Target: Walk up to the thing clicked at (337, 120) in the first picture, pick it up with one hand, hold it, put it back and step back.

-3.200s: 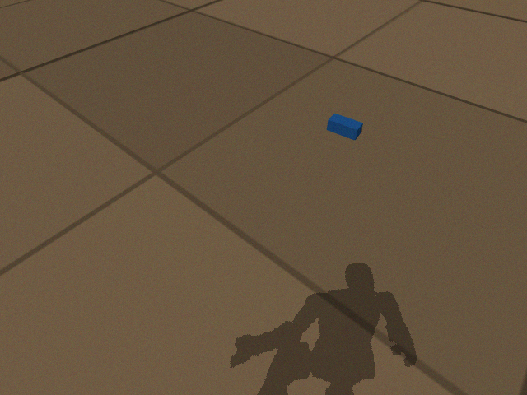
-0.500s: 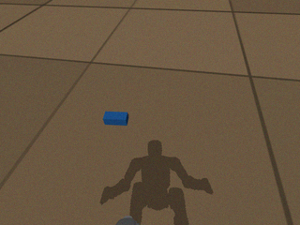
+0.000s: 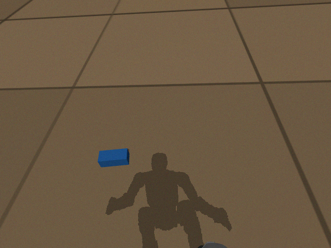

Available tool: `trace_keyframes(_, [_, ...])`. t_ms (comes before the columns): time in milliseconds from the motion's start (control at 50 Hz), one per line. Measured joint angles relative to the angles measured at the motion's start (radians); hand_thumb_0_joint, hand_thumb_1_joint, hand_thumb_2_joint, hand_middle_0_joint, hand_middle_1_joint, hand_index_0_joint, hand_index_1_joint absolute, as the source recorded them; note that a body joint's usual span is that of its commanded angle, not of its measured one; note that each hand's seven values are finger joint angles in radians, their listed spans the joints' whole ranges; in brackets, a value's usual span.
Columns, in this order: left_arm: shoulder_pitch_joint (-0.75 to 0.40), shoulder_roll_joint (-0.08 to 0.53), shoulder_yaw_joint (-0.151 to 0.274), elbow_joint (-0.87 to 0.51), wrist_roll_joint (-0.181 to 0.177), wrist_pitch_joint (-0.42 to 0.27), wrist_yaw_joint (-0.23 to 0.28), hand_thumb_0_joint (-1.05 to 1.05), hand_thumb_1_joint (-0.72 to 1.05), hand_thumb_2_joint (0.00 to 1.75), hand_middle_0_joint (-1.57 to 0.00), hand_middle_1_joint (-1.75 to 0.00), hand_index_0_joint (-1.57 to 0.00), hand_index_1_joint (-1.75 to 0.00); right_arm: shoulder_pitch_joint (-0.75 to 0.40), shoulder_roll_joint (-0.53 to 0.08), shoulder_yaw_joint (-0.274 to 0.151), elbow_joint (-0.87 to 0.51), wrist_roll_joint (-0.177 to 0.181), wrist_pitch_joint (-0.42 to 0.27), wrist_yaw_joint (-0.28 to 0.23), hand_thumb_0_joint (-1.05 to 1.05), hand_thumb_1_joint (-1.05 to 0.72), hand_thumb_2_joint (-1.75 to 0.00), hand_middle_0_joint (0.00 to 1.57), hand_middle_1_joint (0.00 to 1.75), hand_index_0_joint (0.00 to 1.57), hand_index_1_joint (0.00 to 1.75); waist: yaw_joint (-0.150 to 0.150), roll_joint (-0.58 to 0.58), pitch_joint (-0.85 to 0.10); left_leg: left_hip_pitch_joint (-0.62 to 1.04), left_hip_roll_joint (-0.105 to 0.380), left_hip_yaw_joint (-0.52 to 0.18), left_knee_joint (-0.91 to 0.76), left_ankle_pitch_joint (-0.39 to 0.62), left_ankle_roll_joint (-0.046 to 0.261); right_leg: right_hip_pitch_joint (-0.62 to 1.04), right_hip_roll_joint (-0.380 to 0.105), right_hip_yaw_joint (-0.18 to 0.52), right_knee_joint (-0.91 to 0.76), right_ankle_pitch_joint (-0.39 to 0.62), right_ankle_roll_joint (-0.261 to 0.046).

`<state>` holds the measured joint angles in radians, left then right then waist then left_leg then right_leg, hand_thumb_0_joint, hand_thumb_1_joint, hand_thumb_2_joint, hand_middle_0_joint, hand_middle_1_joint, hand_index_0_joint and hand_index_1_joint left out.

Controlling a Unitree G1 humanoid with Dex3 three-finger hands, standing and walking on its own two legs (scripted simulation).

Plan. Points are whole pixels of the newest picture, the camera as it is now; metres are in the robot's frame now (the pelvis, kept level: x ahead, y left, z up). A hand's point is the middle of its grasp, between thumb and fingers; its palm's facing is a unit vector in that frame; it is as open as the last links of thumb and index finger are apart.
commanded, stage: walk up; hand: left
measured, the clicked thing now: (114, 157) +0.83 +0.40 -0.72
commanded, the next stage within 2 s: none
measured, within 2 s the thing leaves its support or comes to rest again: neither
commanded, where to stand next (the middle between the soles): +0.45 +0.12 m, yaw +1 degrees
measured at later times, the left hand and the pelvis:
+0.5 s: hand (48, 239) +0.21 +0.37 -0.15, palm faces -0.02 -0.92 -0.40, open 7.3 cm; pelvis +0.17 +0.07 +0.00, yaw +1 degrees
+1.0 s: hand (55, 179) +0.38 +0.38 -0.12, palm faces +0.01 -0.90 -0.44, open 7.3 cm; pelvis +0.32 +0.10 +0.00, yaw +1 degrees
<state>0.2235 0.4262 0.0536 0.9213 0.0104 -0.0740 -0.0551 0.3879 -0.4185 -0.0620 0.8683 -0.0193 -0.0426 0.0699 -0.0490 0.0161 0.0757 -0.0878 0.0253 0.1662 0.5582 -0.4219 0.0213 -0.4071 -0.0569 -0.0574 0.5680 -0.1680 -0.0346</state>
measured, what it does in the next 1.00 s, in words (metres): walks ahead: left foot, then right foot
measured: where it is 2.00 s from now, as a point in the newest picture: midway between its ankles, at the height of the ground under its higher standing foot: (151, 214)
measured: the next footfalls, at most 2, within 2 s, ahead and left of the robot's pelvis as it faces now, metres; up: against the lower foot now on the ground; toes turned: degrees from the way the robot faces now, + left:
left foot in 0.38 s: +0.26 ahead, +0.20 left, +0.00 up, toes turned +7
right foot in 0.76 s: +0.40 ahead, -0.04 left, +0.00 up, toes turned -4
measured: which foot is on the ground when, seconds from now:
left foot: down 0.00-0.02, up 0.04-0.36, down 0.38-0.78, up 0.80-1.00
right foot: down 0.00-0.40, up 0.42-0.74, down 0.76-1.00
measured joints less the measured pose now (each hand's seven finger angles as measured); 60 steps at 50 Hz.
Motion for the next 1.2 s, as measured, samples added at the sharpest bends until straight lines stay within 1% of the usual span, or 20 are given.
trace_keyframes(40, [-0.016,-0.007,0.008,-0.014,0.003,-0.017,0.014,0.0,0.91,0.9,-0.21,-0.3,-0.21,-0.3,-0.004,-0.001,0.002,0.004,0.002,0.01,-0.006,0.01,-0.9,-0.9,0.2,0.3,0.21,0.3,0.005,0.03,0.01,-0.045,0.028,-0.034,0.168,-0.053,0.011,0.016,0.027,-0.015,0.027,0.023,0.003])
trace_keyframes(80, [-0.025,-0.015,0.003,-0.033,-0.004,-0.026,0.023,0.0,0.91,0.9,-0.21,-0.3,-0.21,-0.3,-0.024,0.003,0.008,0.013,0.003,0.024,-0.011,0.01,-0.91,-0.9,0.2,0.3,0.2,0.3,0.017,0.039,0.014,-0.137,0.006,-0.105,0.388,-0.082,0.016,0.025,0.03,-0.02,0.067,-0.028,0.001])
trace_keyframes(140, [-0.021,-0.032,-0.011,-0.053,-0.011,-0.027,0.031,0.0,0.91,0.9,-0.21,-0.3,-0.21,-0.3,-0.059,-0.003,0.01,0.016,0.007,0.03,-0.011,0.01,-0.91,-0.9,0.2,0.3,0.2,0.3,0.033,0.056,0.012,-0.264,0.003,-0.156,0.528,-0.038,0.012,0.076,0.03,-0.026,0.029,-0.046,0.0])
trace_keyframes(280, [0.035,-0.017,-0.011,-0.054,0.008,-0.026,0.024,0.0,0.9,0.9,-0.21,-0.3,-0.21,-0.3,-0.11,-0.022,-0.011,0.005,-0.007,0.019,0.019,0.01,-0.91,-0.9,0.2,0.3,0.2,0.3,0.059,0.045,-0.007,-0.391,0.084,-0.168,0.271,0.074,-0.014,0.16,0.013,-0.031,-0.022,-0.091,0.013])
trace_keyframes(360, [0.072,0.012,-0.004,-0.034,0.009,-0.014,0.019,0.0,0.9,0.9,-0.21,-0.3,-0.21,-0.3,-0.113,-0.033,-0.027,0.012,-0.012,0.008,0.029,0.01,-0.91,-0.9,0.2,0.3,0.2,0.3,0.071,0.016,-0.026,-0.346,0.087,-0.141,0.107,0.152,-0.013,0.182,-0.016,-0.023,0.033,-0.172,0.032])
trace_keyframes(380, [0.081,0.02,-0.003,-0.026,0.01,-0.008,0.019,0.0,0.9,0.9,-0.21,-0.3,-0.21,-0.3,-0.109,-0.037,-0.031,0.012,-0.014,0.001,0.028,0.01,-0.91,-0.9,0.2,0.3,0.2,0.3,0.069,0.005,-0.031,-0.327,0.076,-0.132,0.086,0.189,-0.017,0.179,-0.03,-0.018,0.069,-0.206,0.031])
trace_keyframes(400, [0.088,0.03,-0.001,-0.017,0.012,0.0,0.021,0.0,0.9,0.9,-0.21,-0.3,-0.21,-0.3,-0.109,-0.035,-0.035,0.011,-0.016,-0.006,0.023,0.01,-0.91,-0.9,0.2,0.3,0.2,0.3,0.068,-0.021,-0.032,-0.32,0.056,-0.114,0.101,0.21,-0.02,0.169,-0.054,0.0,0.124,-0.249,0.01])
trace_keyframes(420, [0.092,0.034,0.002,-0.003,0.009,0.01,0.026,0.0,0.9,0.9,-0.21,-0.3,-0.21,-0.3,-0.107,-0.032,-0.037,0.007,-0.019,-0.014,0.019,0.0,-0.91,-0.9,0.2,0.3,0.2,0.3,0.064,-0.038,-0.035,-0.321,0.044,-0.099,0.13,0.187,-0.02,0.138,-0.055,0.034,0.212,-0.285,-0.001])
trace_keyframes(460, [0.085,0.033,-0.001,0.027,0.004,0.027,0.037,0.0,0.9,0.9,-0.21,-0.3,-0.21,-0.3,-0.1,-0.025,-0.033,-0.003,-0.011,-0.022,0.011,0.0,-0.91,-0.9,0.2,0.3,0.2,0.3,0.047,-0.042,-0.034,-0.309,0.04,-0.093,0.15,0.147,-0.008,0.061,-0.012,0.073,0.408,-0.311,-0.011])
trace_keyframes(500, [0.078,0.038,-0.005,0.042,-0.003,0.024,0.038,0.01,0.91,0.9,-0.21,-0.3,-0.21,-0.3,-0.091,-0.008,-0.022,-0.005,-0.004,-0.021,0.001,0.0,-0.91,-0.9,0.2,0.3,0.2,0.3,0.039,-0.056,-0.023,-0.267,0.034,-0.081,0.113,0.14,0.002,-0.006,0.011,0.075,0.508,-0.273,-0.011])
trace_keyframes(600, [0.062,0.027,-0.008,0.035,-0.006,0.01,0.023,0.0,0.91,0.9,-0.21,-0.3,-0.21,-0.3,-0.052,0.01,0.002,-0.002,-0.001,-0.02,-0.008,0.0,-0.91,-0.9,0.2,0.3,0.2,0.3,0.027,-0.06,-0.001,-0.166,0.017,-0.062,0.015,0.14,0.01,-0.079,-0.006,0.019,0.38,-0.218,0.016])
trace_keyframes(680, [0.044,0.003,-0.008,0.016,-0.001,0.009,0.012,0.0,0.91,0.9,-0.21,-0.3,-0.21,-0.3,-0.027,0.002,0.005,-0.004,0.0,-0.011,-0.007,0.0,-0.9,-0.9,0.2,0.3,0.21,0.3,0.015,-0.03,0.016,-0.11,0.011,-0.057,-0.004,0.107,0.01,-0.073,-0.01,0.0,0.211,-0.143,0.017])
trace_keyframes(760, [0.043,-0.007,-0.003,-0.006,0.001,-0.009,0.013,0.0,0.91,0.9,-0.21,-0.3,-0.21,-0.3,-0.01,-0.007,0.007,-0.01,0.004,0.009,-0.005,0.01,-0.9,-0.9,0.2,0.3,0.21,0.3,0.014,0.001,0.011,-0.092,0.02,-0.057,0.081,0.013,-0.006,0.013,0.016,-0.013,0.037,-0.052,0.007])
trace_keyframes(780, [0.043,-0.008,0.002,-0.012,0.004,-0.018,0.018,0.0,0.91,0.9,-0.21,-0.3,-0.21,-0.3,-0.009,-0.008,0.008,-0.011,0.006,0.013,-0.007,0.01,-0.9,-0.9,0.2,0.3,0.21,0.3,0.018,0.014,0.011,-0.108,0.032,-0.064,0.147,-0.019,0.002,0.026,0.028,-0.017,0.032,-0.003,0.003])
trace_keyframes(840, [0.037,-0.019,0.001,-0.031,0.0,-0.028,0.032,0.0,0.91,0.9,-0.21,-0.3,-0.21,-0.3,-0.04,-0.003,0.011,0.002,0.004,0.037,-0.016,0.01,-0.91,-0.9,0.2,0.3,0.2,0.3,0.034,0.039,0.016,-0.216,0.006,-0.141,0.423,-0.08,0.016,0.035,0.034,-0.025,0.094,-0.06,-0.002])
trace_keyframes(900, [0.041,-0.034,-0.01,-0.045,-0.003,-0.027,0.037,0.0,0.9,0.9,-0.21,-0.3,-0.21,-0.3,-0.072,-0.008,0.01,0.005,0.004,0.041,-0.014,0.01,-0.91,-0.9,0.2,0.3,0.2,0.3,0.049,0.062,0.013,-0.32,0.013,-0.167,0.513,-0.033,0.011,0.083,0.029,-0.031,0.054,-0.072,-0.002])
trace_keyframes(1020, [0.076,-0.016,-0.01,-0.053,0.01,-0.019,0.035,0.0,0.9,0.9,-0.21,-0.3,-0.21,-0.3,-0.114,-0.018,-0.005,0.003,-0.004,0.03,0.003,0.01,-0.91,-0.9,0.2,0.3,0.2,0.3,0.075,0.052,0.002,-0.4,0.073,-0.164,0.302,0.078,-0.015,0.138,0.005,-0.021,0.016,-0.097,0.02])
trace_keyframes(1100, [0.083,0.007,-0.013,-0.037,0.008,0.009,0.04,0.0,0.9,0.9,-0.21,-0.3,-0.21,-0.3,-0.135,-0.021,-0.005,0.024,0.001,0.013,-0.015,0.01,-0.91,-0.9,0.2,0.3,0.2,0.3,0.09,0.019,-0.003,-0.331,0.062,-0.145,0.096,0.204,-0.022,0.124,-0.022,0.002,0.102,-0.169,0.048])
trace_keyframes(1140, [0.069,0.015,-0.014,-0.017,0.001,0.034,0.047,0.0,0.9,0.9,-0.21,-0.3,-0.21,-0.3,-0.151,-0.009,-0.006,0.039,-0.004,0.001,-0.032,0.0,-0.91,-0.9,0.2,0.3,0.2,0.3,0.087,-0.018,0.003,-0.325,0.034,-0.128,0.111,0.224,-0.034,0.092,-0.044,0.033,0.2,-0.234,0.035])
trace_keyframes(1200, [0.051,0.015,-0.019,0.012,-0.001,0.057,0.055,0.0,0.91,0.9,-0.21,-0.3,-0.21,-0.3,-0.165,0.016,0.008,0.035,-0.002,-0.004,-0.033,0.0,-0.91,-0.9,0.2,0.3,0.2,0.3,0.074,-0.044,0.009,-0.32,0.034,-0.115,0.139,0.179,-0.019,0.021,0.003,0.07,0.38,-0.332,0.01])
